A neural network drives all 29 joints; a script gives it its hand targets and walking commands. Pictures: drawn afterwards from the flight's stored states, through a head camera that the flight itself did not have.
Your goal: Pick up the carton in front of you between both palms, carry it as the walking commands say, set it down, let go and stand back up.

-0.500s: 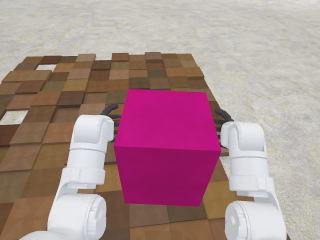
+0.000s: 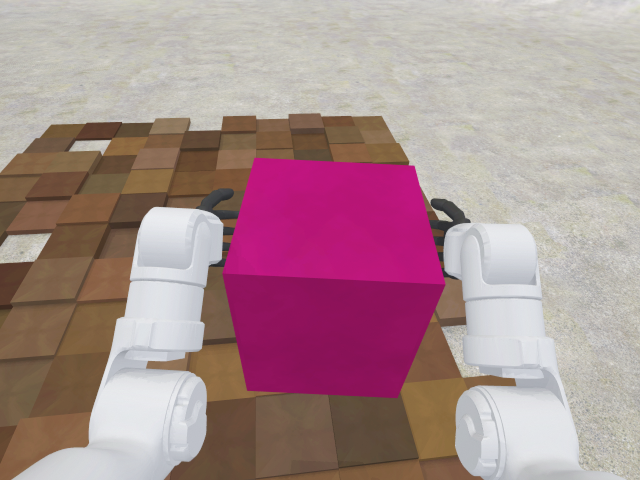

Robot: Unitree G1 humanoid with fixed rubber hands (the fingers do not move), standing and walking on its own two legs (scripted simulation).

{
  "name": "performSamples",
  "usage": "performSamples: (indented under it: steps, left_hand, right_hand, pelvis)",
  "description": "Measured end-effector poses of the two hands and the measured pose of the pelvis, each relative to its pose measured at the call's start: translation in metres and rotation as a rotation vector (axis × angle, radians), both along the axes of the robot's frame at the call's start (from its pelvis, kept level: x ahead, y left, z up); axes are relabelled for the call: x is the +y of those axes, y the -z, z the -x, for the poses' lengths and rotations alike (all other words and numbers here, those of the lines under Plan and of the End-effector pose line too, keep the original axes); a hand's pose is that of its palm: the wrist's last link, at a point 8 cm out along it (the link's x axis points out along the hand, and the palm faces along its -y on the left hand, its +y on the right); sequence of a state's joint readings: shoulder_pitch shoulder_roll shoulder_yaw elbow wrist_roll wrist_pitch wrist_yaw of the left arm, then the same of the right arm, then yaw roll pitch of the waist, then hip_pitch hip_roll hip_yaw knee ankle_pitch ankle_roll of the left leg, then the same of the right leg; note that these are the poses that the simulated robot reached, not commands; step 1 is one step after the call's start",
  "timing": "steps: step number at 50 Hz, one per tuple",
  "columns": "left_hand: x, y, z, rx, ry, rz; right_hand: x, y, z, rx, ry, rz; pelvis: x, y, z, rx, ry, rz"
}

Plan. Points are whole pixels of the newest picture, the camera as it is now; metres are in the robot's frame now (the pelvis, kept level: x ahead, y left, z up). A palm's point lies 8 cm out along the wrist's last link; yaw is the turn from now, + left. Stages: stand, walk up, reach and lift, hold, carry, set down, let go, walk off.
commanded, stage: carry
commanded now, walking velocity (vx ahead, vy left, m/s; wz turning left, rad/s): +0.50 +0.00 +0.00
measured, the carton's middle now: (328, 281) +0.36 +0.00 +0.09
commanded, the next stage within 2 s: none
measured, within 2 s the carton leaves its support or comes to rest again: neither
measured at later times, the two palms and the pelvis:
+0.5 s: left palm (241, 125) +0.63 +0.16 +0.17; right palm (417, 143) +0.59 -0.14 +0.17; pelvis +0.22 +0.03 +0.01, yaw +0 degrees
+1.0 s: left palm (220, 97) +0.88 +0.25 +0.12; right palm (349, 98) +0.92 -0.04 +0.12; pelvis +0.53 +0.07 +0.00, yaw +1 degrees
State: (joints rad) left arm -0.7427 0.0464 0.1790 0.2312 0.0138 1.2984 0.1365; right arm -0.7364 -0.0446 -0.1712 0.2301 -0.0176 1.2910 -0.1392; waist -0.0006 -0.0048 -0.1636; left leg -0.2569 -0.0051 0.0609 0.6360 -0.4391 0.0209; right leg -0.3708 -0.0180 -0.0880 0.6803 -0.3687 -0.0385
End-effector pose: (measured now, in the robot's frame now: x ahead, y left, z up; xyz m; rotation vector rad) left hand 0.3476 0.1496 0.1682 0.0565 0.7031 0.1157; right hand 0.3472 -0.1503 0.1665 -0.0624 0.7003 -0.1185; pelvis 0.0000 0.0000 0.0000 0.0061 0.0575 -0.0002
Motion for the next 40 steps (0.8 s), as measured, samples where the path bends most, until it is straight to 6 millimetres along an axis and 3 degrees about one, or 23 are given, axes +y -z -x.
performSamples:
  steps: [6, 13, 17, 23, 27, 31, 35, 40]
  left_hand:
    - [0.000, -0.007, -0.048, -0.014, -0.022, 0.007]
    - [0.034, 0.017, -0.101, 0.054, -0.081, 0.038]
    - [0.039, 0.013, -0.154, 0.047, -0.062, 0.060]
    - [0.016, -0.005, -0.249, 0.000, 0.002, 0.094]
    - [-0.003, -0.004, -0.311, -0.019, 0.032, 0.108]
    - [-0.009, 0.009, -0.366, -0.036, 0.019, 0.076]
    - [0.011, 0.034, -0.397, 0.032, -0.049, 0.032]
    - [0.048, 0.057, -0.423, 0.119, -0.152, 0.040]
  right_hand:
    - [0.000, -0.009, -0.054, -0.014, 0.004, -0.022]
    - [0.036, 0.000, -0.130, 0.056, -0.020, -0.033]
    - [0.039, 0.006, -0.164, 0.048, 0.017, -0.030]
    - [0.017, -0.004, -0.223, -0.006, 0.117, -0.046]
    - [-0.001, -0.004, -0.275, -0.028, 0.163, -0.049]
    - [-0.009, 0.010, -0.340, -0.041, 0.141, -0.067]
    - [0.010, 0.034, -0.401, 0.034, 0.065, -0.089]
    - [0.049, 0.055, -0.459, 0.126, -0.028, -0.079]
  pelvis:
    - [-0.002, 0.009, -0.039, 0.030, -0.009, 0.012]
    - [0.012, 0.005, -0.095, 0.032, 0.009, -0.013]
    - [0.022, -0.002, -0.129, 0.034, 0.008, 0.003]
    - [0.031, -0.015, -0.193, 0.050, -0.002, 0.043]
    - [0.030, -0.010, -0.250, 0.054, -0.006, 0.047]
    - [0.023, 0.009, -0.316, 0.021, -0.017, 0.029]
    - [0.021, 0.006, -0.358, 0.023, -0.025, 0.024]
    - [0.022, -0.012, -0.410, 0.039, -0.033, -0.005]
